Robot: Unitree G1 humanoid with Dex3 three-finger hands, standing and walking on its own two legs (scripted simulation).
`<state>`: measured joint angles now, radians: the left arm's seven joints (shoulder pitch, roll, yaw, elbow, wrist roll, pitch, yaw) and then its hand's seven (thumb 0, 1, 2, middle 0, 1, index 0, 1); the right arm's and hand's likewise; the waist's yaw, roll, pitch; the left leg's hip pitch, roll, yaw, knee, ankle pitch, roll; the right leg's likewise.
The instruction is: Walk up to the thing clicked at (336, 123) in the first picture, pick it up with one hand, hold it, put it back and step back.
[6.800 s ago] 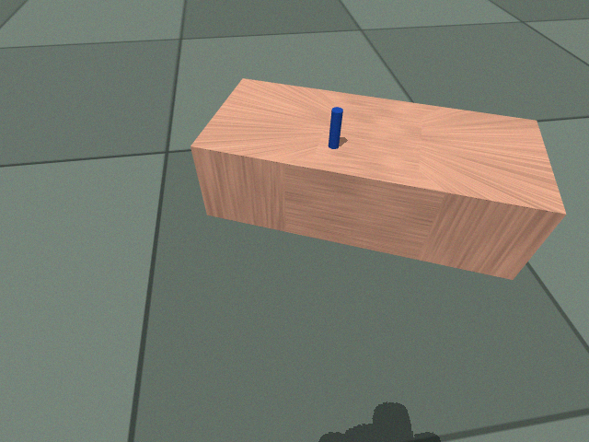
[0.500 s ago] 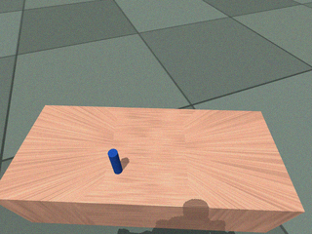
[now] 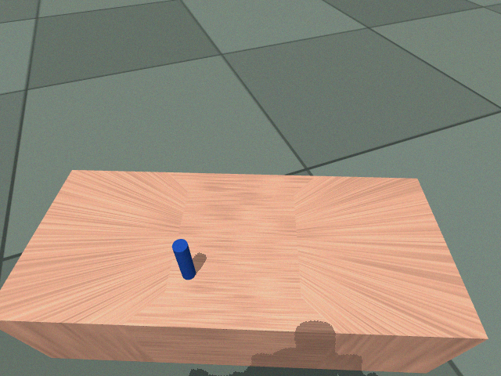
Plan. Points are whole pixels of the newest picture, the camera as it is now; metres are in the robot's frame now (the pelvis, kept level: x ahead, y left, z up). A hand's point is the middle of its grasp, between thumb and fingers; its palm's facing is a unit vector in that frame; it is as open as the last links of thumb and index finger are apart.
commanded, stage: stand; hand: left
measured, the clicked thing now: (184, 260) +0.49 +0.20 -0.31
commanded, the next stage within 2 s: go down in 0.56 s
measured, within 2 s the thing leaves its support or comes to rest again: neither
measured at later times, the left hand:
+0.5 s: hand out of the picture +0.08 +0.26 -0.15, palm faces -0.01 -0.94 -0.35, open 7.4 cm
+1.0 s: hand out of the picture +0.17 +0.26 -0.14, palm faces +0.04 -0.93 -0.36, open 13.0 cm
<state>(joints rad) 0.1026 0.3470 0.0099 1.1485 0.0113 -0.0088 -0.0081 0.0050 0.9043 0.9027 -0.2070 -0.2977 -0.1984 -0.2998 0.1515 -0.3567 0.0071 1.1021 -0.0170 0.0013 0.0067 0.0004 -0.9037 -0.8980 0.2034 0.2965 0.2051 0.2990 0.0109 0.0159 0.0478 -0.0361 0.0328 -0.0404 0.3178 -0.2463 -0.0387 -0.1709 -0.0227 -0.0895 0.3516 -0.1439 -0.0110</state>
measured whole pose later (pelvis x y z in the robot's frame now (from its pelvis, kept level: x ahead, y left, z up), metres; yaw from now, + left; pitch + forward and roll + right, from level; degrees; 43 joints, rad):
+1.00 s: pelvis -0.01 +0.01 -0.01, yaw -2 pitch +5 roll +0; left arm 0.01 0.34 0.16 0.86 0.04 0.14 -0.01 0.00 0.27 0.27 -0.06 -0.04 -0.07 -0.04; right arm 0.23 -0.24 -0.01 0.76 0.03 -0.05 -0.05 0.00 -1.00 -0.92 0.20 0.30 0.20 0.30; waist -0.02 0.00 0.00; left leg -0.29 0.03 -0.01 0.54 -0.34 -0.02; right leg -0.42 -0.03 -0.05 0.52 -0.19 0.00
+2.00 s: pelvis -0.01 +0.03 -0.06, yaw +0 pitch +11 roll -3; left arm 0.32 0.38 0.21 0.16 -0.04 0.49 -0.06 -0.01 -0.52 0.03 -0.09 -0.03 -0.08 -0.03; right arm 0.27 -0.24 0.02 0.58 0.02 -0.23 -0.15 0.01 -0.87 -0.89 0.21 0.30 0.21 0.30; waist -0.02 0.03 -0.14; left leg -0.63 0.02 -0.06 0.99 -0.54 -0.01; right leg -0.71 -0.05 -0.09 0.89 -0.36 0.02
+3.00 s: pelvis -0.04 +0.02 -0.07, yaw -1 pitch +16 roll -2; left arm -0.49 0.74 0.54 1.09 -0.05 -0.08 -0.47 -0.01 -0.52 0.02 -0.08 -0.01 -0.06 -0.02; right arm 0.34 -0.31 0.05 0.70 -0.02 -0.24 -0.14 0.00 -0.88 -0.89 0.21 0.30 0.21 0.30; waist -0.07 -0.02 -0.08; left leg -0.81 0.02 -0.05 1.03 -0.51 -0.01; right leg -0.89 -0.04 -0.07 0.92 -0.31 0.01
